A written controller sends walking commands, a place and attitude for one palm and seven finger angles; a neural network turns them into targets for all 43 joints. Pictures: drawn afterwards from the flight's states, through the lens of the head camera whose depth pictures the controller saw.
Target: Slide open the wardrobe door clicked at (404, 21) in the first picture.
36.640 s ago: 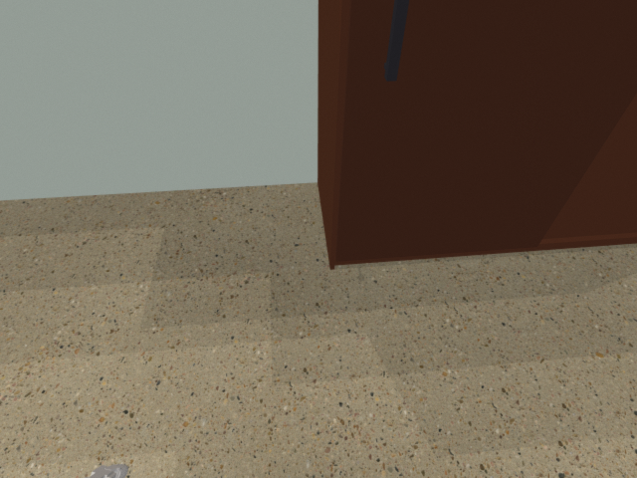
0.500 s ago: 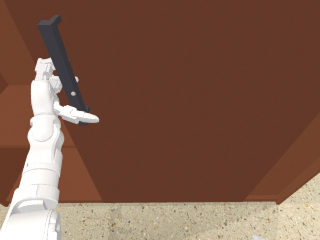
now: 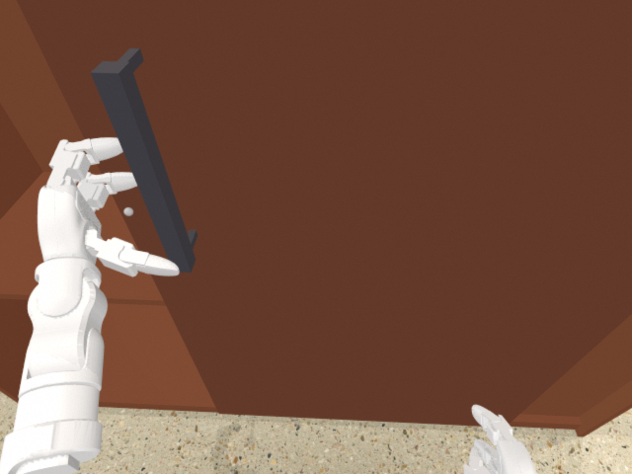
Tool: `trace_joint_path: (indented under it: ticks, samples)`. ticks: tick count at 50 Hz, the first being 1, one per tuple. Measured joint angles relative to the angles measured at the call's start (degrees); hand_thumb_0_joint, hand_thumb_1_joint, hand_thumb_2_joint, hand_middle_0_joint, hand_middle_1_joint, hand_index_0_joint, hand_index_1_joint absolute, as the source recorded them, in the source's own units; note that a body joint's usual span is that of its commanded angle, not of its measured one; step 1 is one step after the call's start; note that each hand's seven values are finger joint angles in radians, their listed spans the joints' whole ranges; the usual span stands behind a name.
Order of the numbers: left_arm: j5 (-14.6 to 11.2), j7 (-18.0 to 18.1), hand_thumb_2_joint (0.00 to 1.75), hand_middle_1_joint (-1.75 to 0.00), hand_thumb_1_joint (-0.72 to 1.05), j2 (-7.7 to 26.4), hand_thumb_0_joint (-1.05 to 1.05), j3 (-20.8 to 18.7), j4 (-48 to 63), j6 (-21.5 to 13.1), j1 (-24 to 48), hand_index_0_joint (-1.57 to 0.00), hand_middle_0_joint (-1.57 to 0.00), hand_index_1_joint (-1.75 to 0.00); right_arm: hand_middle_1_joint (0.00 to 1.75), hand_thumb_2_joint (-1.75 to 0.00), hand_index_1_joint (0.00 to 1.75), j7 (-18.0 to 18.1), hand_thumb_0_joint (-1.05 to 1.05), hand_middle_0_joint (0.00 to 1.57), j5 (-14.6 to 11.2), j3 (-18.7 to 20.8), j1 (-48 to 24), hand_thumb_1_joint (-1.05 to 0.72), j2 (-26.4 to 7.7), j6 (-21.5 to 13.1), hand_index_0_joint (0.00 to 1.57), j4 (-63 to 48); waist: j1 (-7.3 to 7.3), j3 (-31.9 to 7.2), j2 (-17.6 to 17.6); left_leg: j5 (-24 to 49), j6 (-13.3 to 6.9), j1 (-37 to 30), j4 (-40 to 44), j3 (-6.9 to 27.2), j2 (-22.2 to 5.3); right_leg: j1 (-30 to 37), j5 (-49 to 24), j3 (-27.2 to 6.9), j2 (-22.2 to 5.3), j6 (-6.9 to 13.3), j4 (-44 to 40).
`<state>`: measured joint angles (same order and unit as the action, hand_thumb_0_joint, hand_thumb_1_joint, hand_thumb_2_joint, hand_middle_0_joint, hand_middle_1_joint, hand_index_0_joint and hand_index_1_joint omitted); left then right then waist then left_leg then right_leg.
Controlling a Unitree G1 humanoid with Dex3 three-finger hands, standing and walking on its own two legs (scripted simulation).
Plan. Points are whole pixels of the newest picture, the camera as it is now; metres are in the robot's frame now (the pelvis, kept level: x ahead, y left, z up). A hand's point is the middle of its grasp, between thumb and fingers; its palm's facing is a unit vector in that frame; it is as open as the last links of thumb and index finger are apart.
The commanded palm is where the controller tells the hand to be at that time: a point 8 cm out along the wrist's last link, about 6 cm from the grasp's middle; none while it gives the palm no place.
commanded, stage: slip the hand off the handle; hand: left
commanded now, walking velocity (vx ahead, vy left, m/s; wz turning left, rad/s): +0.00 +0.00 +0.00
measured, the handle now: (162, 176) +0.39 +0.23 +0.20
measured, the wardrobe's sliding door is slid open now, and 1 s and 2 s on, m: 0.58 0.58 0.58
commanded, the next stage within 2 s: draw the hand back to the body in 1.02 s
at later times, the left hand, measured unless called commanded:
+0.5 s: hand (90, 251) +0.27 +0.26 +0.19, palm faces +0.33 -0.94 -0.10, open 14.7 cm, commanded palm +0.23 +0.30 +0.18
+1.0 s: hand (48, 315) +0.20 +0.26 +0.19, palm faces +0.35 -0.93 -0.11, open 14.7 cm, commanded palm +0.17 +0.30 +0.18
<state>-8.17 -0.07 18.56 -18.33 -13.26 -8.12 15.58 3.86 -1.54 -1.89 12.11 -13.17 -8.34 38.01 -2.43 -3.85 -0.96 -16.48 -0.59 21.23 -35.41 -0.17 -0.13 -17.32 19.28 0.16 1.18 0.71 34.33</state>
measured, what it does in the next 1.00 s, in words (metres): stands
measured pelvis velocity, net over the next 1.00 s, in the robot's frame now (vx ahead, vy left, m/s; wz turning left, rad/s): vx -0.02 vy -0.02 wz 0.04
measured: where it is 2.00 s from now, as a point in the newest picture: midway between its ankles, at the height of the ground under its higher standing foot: outside the picture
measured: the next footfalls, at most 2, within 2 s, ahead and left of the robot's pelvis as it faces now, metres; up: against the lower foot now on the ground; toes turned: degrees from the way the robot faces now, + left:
none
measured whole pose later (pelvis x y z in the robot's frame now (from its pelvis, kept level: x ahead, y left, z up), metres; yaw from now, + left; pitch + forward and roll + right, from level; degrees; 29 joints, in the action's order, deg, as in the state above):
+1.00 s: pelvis -0.02 -0.02 +0.00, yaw +2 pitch -2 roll -1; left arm -16.6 -8.7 19.4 -22.8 5.7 -8.2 -6.3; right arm 6.9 -2.1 -3.8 11.7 -13.5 -15.4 39.3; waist -5.1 -3.0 -2.2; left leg -14.8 0.6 19.3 -35.8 2.4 -0.5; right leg -14.6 18.4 2.7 1.7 1.9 34.6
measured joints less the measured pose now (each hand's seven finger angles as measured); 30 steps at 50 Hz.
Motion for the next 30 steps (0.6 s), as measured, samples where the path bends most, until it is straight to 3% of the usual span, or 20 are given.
trace_joint_path:
  ticks: [6, 15, 30]
  samples:
    - [-0.7, -2.2, 0.19, -1.16, -0.56, 0.9, -0.01, -0.4, 0.9, 0.0, -0.1, -0.25, -0.28, -1.15, 0.30, -0.90, 0.30, 0.6, 0.01, 0.21, -0.3, 0.1, 0.4, -0.90, -0.4, 0.2, 0.20, 0.7, -0.48, 0.2, 0.1, -0.6, 0.0, 0.3, -0.9, 0.7, 0.3, 0.2, 0.6, 0.7, -0.2, 0.0, 0.4]
    - [-3.1, -5.4, 0.20, -1.15, -0.55, 3.1, -0.01, -4.0, 1.3, 0.7, -2.5, -0.25, -0.26, -1.15, 0.30, -0.90, 0.30, 0.8, 0.01, 0.21, -0.6, 0.1, 2.1, -0.90, -0.5, 0.4, 0.20, 0.7, 0.30, -0.4, -0.2, -0.5, 0.1, 0.2, -0.6, 0.4, -0.1, 0.1, 0.3, 0.4, 0.1, 0.1, 0.1]
    - [-5.4, -5.2, 0.19, -1.15, -0.55, -0.3, -0.01, -3.5, 16.3, 0.0, -17.3, -0.25, -0.26, -1.15, 0.30, -0.90, 0.30, 1.1, 0.01, 0.20, -0.4, 0.0, 1.5, -0.90, -0.5, -2.3, 0.20, 1.0, -1.18, -0.5, -0.9, 0.3, 0.4, -1.1, -0.7, 0.8, -0.1, 1.2, 0.1, 0.8, 0.1, 0.5, 1.0]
